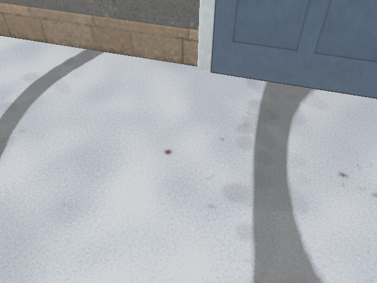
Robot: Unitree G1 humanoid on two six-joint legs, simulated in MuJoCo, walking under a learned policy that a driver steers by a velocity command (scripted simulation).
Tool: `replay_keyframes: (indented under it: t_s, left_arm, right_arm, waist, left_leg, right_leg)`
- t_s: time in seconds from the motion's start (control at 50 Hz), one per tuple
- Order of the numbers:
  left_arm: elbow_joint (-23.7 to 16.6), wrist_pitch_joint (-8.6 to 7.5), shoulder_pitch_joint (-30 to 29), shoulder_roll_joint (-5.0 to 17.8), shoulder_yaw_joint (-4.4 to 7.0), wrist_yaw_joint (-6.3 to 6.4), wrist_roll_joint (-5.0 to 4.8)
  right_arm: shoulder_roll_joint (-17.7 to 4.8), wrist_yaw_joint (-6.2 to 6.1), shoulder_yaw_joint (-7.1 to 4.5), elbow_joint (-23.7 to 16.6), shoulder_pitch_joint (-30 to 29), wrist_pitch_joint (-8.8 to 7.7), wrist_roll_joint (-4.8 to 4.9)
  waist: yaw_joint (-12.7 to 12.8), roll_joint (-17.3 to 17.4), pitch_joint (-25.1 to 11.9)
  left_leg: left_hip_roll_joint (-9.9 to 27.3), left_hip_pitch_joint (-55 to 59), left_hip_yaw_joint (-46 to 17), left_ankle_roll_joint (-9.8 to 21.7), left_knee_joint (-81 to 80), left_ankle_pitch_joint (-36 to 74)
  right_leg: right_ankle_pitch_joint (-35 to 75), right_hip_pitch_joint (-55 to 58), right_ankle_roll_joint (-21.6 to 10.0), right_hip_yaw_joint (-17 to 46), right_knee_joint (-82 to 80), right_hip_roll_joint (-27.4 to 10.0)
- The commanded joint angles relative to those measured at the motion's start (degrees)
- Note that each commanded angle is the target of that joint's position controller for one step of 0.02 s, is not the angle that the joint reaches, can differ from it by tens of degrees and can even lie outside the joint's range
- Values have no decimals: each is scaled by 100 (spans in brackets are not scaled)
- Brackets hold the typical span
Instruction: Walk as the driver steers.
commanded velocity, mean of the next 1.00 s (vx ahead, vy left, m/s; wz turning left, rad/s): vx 0.47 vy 0.00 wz -0.54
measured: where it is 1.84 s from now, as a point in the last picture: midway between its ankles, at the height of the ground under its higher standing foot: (248, 278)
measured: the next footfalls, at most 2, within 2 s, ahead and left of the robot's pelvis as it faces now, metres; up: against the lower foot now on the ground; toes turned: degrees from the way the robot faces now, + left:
left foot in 0.10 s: +0.20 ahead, +0.14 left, +0.00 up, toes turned -1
right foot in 0.68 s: +0.42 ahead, -0.15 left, +0.00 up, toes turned -27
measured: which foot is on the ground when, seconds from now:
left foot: up 0.00-0.08, down 0.10-0.68, up 0.70-1.00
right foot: down 0.00-0.10, up 0.12-0.66, down 0.68-1.00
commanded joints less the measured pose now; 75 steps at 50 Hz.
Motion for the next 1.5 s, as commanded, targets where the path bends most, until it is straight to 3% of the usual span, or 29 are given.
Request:
replay_keyframes:
  t_s: [0.02, 0.08, 0.1, 0.12, 0.14, 0.16, 0.2, 0.24, 0.32, 0.46, 0.48, 0.58, 0.62, 0.66, 0.68, 0.7, 0.72, 0.74, 0.8, 0.9, 1.0, 1.08, 1.12, 1.14, 1.18, 1.24, 1.38, 1.44, 1.5]
  left_arm:
    - [-422, -81, -112, 1154, 381, -91, -73]
    - [-668, 4, -518, 1127, 470, -133, 7]
    - [-763, -31, -470, 618, 340, -116, 19]
    - [-1043, -138, 301, -150, 127, -93, 142]
    - [-973, -110, -630, 572, 345, -96, 44]
    - [-940, -41, -877, 655, 391, -32, 8]
    - [-750, 87, -876, 504, 385, 95, 163]
    - [-793, 171, -1249, 291, 356, -61, 228]
    - [-865, 184, -1889, 239, 341, -322, -8]
    - [-960, 406, -2495, 276, 288, -376, 30]
    - [-1354, 477, -3055, 455, 379, -117, -673]
    - [-1780, 649, -3486, 390, 403, 1, -421]
    - [-1871, 680, -3182, 565, 518, -19, -378]
    - [-1573, 666, -1798, 980, 786, 6, -361]
    - [-1324, 718, -736, 1531, 1013, 109, -305]
    - [-1464, 715, -870, 2122, 1087, 190, -349]
    - [-1435, 697, -435, 1789, 960, 230, -197]
    - [-1375, 627, -556, 1383, 878, 262, -131]
    - [-1695, 483, -1724, 733, 659, 226, -297]
    - [-1769, 467, -1541, 1318, 793, 383, -213]
    - [-1566, 556, -923, 1155, 765, 437, -273]
    - [-1564, 555, -1087, 982, 702, 458, -257]
    - [-1547, 485, -345, 573, 585, 442, -146]
    - [-1405, 509, 190, 613, 545, 436, -242]
    - [-1408, 747, -363, 1133, 677, 445, -293]
    - [-1461, 1019, -884, 913, 680, 562, -213]
    - [-1019, 955, -653, 637, 591, 536, -108]
    - [-991, 925, -809, 1076, 667, 522, -113]
    - [-924, 731, -1075, 757, 574, 519, -98]
  right_arm:
    - [-218, -29, -43, -295, -589, -54, 127]
    - [-846, -250, -348, -240, -51, -266, 279]
    - [-1154, -352, -459, 9, 1023, -368, 227]
    - [-1480, -357, -485, 165, 2080, -345, 210]
    - [-1326, -383, -567, 450, 2513, -323, 91]
    - [-1221, -375, -559, 463, 1917, -312, 138]
    - [-171, -391, -257, 373, 1212, -279, 179]
    - [169, -455, -210, 334, 973, -261, 145]
    - [-65, -347, -352, 588, 1373, -284, -107]
    - [-292, -160, -301, 1142, 2080, -406, -137]
    - [-1016, -319, -561, 1018, 1858, -252, 349]
    - [-804, -465, -621, 1175, 2219, -50, 343]
    - [-971, -503, -699, 1121, 2096, -14, 407]
    - [-1138, -529, -756, 978, 1836, 68, 478]
    - [-1079, -526, -739, 780, 1712, 5, 376]
    - [-327, -417, -512, 330, 1871, -228, 211]
    - [-546, -270, -537, 205, 1472, -547, 467]
    - [-682, -244, -578, 11, 952, -651, 687]
    - [-843, -340, -688, 17, 964, -467, 373]
    - [-435, -368, -558, -227, 368, -217, 239]
    - [-569, -276, -543, -301, -241, -191, 338]
    - [-843, -205, -663, -185, 66, -224, 187]
    - [-1198, -227, -701, -133, 553, -261, -7]
    - [-919, -212, -649, -6, 853, -167, 43]
    - [-574, -178, -519, 5, 598, -7, 248]
    - [-655, -241, -494, -48, -198, 184, 163]
    - [-555, -332, -477, 326, 48, 300, 323]
    - [-610, -326, -526, 432, 232, 282, 299]
    - [-445, -376, -506, 592, 301, 296, 285]
  waist:
    - [-67, -478, 625]
    - [-557, -430, 102]
    - [-914, 296, -902]
    - [-891, 2203, -2487]
    - [-1384, 1325, -1142]
    - [-1115, 784, -203]
    - [-612, 488, 77]
    - [-429, 390, 60]
    - [-515, 317, 305]
    - [-525, 325, 729]
    - [-604, 30, 988]
    - [-705, 453, 1304]
    - [-443, 714, 1042]
    - [247, 693, 341]
    - [601, 178, -286]
    - [-51, -1376, -740]
    - [275, -804, -1391]
    - [220, -640, -704]
    - [-592, 31, 261]
    - [-630, -182, 695]
    - [-226, -619, 390]
    - [-514, -595, 192]
    - [-362, 531, -566]
    - [-451, 1628, -1266]
    - [-505, 748, -726]
    - [-321, 653, 179]
    - [-241, 695, 186]
    - [-513, -261, 839]
    - [-617, -625, 963]
  left_leg:
    - [-310, 1669, 449, -206, -1956, 504]
    - [-313, 3161, 417, 457, -2615, 1173]
    - [452, 5061, -249, 1236, -2407, 2081]
    - [2120, 7953, -3214, 2953, -3181, 2422]
    - [2095, 7154, -3956, 2458, -3903, 844]
    - [1936, 5940, -3134, 1911, -4058, -470]
    - [1456, 4468, -1612, 1406, -4463, -190]
    - [1194, 4199, -800, 1347, -4700, 790]
    - [1104, 4359, 357, 1543, -4871, 2331]
    - [1176, 4724, 1339, 1365, -5003, 3797]
    - [899, 4606, 1655, 753, -4870, 2331]
    - [1189, 5116, 1764, 714, -4318, 3395]
    - [1256, 5335, 1835, 708, -3478, 5286]
    - [1041, 4985, 1957, 539, -1511, 5863]
    - [785, 3193, 1827, 272, 253, 3875]
    - [-604, 455, 1300, -173, 2563, -1658]
    - [-649, -157, -184, -67, 3172, -1837]
    - [-314, -584, -258, 87, 3037, -1380]
    - [279, 562, -290, 38, 1557, -598]
    - [-76, 1690, 220, -171, -856, 491]
    - [-386, 2123, 43, -11, -2286, 1891]
    - [-421, 2807, -13, 397, -3093, 1970]
    - [832, 4927, -923, 1087, -2691, 5559]
    - [1726, 5556, -2102, 1927, -2958, 5372]
    - [1525, 4743, -2542, 1799, -3484, 2013]
    - [870, 3037, -1681, 1280, -4150, -156]
    - [305, 2505, -849, 929, -4107, -1388]
    - [-278, 2566, -175, 368, -3740, -1493]
    - [-373, 3299, 22, 397, -3166, -484]
  right_leg:
    - [2031, -589, -1097, 1220, -1040, -1253]
    - [3362, -186, -627, 1424, -94, -1236]
    - [2931, -872, -158, 910, 1429, -584]
    - [-697, -2991, 358, 354, 3133, 441]
    - [-673, -4282, 219, 463, 4495, 29]
    - [229, -4563, 63, 385, 5122, -302]
    - [1369, -3641, -77, 315, 4572, -931]
    - [1350, -3234, 4, 144, 4349, -1081]
    - [1966, -3707, 53, -3, 3612, -1147]
    - [3049, -3367, -4, -324, 1722, -1169]
    - [2922, -3188, 31, -504, 1599, -1063]
    - [1906, -2689, -175, -1036, 847, -851]
    - [1139, -2015, -364, -1354, 794, -500]
    - [1300, -205, -699, -1447, -15, -58]
    - [1667, 1931, -1068, -119, 12, -728]
    - [1617, 3827, -2235, 3137, -646, -2254]
    - [1295, 3983, -2412, 4113, -1498, -2534]
    - [1655, 3513, -2046, 3116, -1453, -2283]
    - [2489, 931, -1439, 1511, -1644, -1623]
    - [4370, -704, -1128, 315, -1627, -1072]
    - [3702, -68, -792, 486, -1167, -1185]
    - [3200, 396, -417, 803, -154, -1179]
    - [1157, -725, 112, 438, 1560, -356]
    - [-1233, -1272, 453, 229, 2660, -196]
    - [-1407, -1703, 719, 266, 3431, -579]
    - [-689, -1240, 753, -5, 2618, -864]
    - [957, 510, 463, -537, -86, -600]
    - [-344, -420, 66, -78, -519, -974]
    - [-453, -1009, 240, -43, -910, -970]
